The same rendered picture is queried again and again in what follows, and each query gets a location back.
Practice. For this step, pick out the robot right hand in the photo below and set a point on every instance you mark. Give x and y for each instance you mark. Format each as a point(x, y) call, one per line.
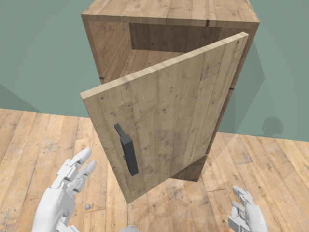
point(251, 217)

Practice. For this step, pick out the cupboard door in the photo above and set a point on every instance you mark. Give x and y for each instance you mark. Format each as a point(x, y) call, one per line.
point(169, 110)

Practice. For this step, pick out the handle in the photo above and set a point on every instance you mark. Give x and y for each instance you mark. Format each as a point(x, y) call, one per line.
point(128, 149)

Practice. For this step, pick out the robot left hand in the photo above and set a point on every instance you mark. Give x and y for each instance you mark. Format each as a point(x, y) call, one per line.
point(60, 196)

